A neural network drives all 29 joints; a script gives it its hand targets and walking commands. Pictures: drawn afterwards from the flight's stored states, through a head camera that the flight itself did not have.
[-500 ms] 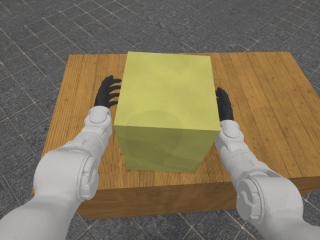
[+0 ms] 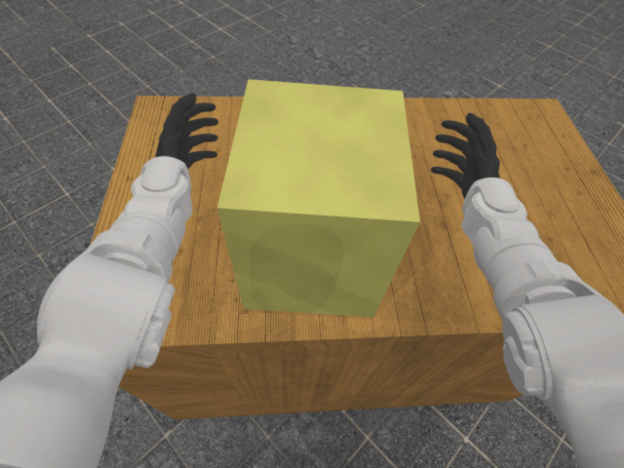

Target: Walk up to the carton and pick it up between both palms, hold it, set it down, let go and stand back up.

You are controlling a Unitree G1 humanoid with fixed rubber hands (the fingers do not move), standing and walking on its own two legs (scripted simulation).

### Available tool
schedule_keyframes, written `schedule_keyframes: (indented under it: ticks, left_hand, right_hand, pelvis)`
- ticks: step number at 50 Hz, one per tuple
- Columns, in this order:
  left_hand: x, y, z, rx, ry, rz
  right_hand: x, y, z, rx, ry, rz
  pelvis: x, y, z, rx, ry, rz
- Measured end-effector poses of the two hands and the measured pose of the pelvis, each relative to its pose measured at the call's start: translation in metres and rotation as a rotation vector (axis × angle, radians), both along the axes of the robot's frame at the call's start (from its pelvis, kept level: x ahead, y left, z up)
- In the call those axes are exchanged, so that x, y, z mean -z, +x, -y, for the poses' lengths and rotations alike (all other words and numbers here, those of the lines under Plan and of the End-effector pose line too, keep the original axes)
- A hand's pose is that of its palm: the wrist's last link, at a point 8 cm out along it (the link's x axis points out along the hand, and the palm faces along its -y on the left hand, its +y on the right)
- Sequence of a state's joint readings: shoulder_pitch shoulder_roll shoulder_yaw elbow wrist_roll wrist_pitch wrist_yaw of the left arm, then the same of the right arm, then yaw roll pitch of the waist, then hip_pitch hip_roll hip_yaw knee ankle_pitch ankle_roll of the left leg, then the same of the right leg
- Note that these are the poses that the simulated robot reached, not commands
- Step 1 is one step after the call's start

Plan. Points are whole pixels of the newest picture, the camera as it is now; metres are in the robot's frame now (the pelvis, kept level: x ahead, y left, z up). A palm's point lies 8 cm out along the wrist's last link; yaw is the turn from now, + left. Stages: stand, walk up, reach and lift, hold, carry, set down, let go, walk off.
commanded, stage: set down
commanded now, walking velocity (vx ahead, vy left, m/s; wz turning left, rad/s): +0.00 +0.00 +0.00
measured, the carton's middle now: (316, 209) +0.48 +0.00 +0.03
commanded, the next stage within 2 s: none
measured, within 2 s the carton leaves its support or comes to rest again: neither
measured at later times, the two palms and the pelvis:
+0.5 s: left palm (140, 79) +0.51 +0.19 +0.21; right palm (531, 104) +0.48 -0.22 +0.21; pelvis +0.02 +0.00 +0.02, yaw +0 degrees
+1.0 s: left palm (142, 184) +0.44 +0.20 +0.13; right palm (500, 208) +0.41 -0.21 +0.12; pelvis +0.00 -0.01 +0.03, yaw +1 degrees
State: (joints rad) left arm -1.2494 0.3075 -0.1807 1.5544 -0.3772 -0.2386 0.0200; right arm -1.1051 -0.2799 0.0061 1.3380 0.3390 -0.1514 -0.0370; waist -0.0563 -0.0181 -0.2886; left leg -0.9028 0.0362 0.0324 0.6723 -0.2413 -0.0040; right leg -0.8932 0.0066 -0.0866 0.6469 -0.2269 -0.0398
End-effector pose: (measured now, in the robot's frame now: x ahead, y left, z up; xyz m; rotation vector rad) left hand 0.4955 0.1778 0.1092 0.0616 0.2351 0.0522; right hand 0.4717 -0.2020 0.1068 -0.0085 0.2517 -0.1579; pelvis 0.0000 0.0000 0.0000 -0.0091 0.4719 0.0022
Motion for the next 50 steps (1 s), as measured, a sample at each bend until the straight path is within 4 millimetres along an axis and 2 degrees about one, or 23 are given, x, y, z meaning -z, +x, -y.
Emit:
schedule_keyframes:
  ticks: [12, 18, 23, 27, 32, 37, 45, 50]
  left_hand:
    - [-0.041, 0.013, -0.020, -0.044, 0.007, 0.024]
    - [-0.060, 0.014, -0.025, -0.049, 0.015, 0.006]
    - [-0.089, 0.017, -0.018, -0.036, 0.009, 0.030]
    - [-0.100, 0.017, -0.013, -0.027, -0.009, 0.008]
    - [-0.091, 0.011, -0.012, -0.019, -0.006, -0.034]
    - [-0.073, 0.000, -0.011, 0.002, 0.020, -0.024]
    - [-0.028, -0.040, -0.018, -0.001, -0.007, -0.059]
    - [-0.016, -0.057, -0.023, -0.021, -0.019, -0.053]
  right_hand:
    - [-0.042, 0.008, -0.011, 0.028, -0.004, 0.009]
    - [-0.069, 0.009, 0.000, 0.062, 0.027, 0.020]
    - [-0.096, 0.011, 0.012, 0.065, 0.033, 0.045]
    - [-0.107, 0.010, 0.019, 0.064, 0.014, 0.018]
    - [-0.099, 0.006, 0.018, 0.056, 0.007, -0.009]
    - [-0.074, -0.002, 0.009, 0.044, 0.028, 0.007]
    - [-0.020, -0.042, 0.000, 0.037, 0.032, -0.037]
    - [-0.014, -0.059, 0.004, 0.064, 0.045, -0.016]
  pelvis:
    - [-0.010, 0.009, 0.001, -0.026, -0.007, 0.022]
    - [-0.016, 0.015, -0.001, -0.028, -0.018, 0.063]
    - [-0.020, 0.019, -0.002, -0.016, -0.020, 0.095]
    - [-0.024, 0.018, -0.001, -0.007, -0.012, 0.142]
    - [-0.028, 0.017, 0.000, -0.002, 0.000, 0.181]
    - [-0.030, 0.016, 0.001, -0.006, 0.000, 0.195]
    - [-0.033, 0.011, 0.004, -0.009, 0.000, 0.249]
    - [-0.031, 0.004, 0.006, -0.011, -0.001, 0.253]
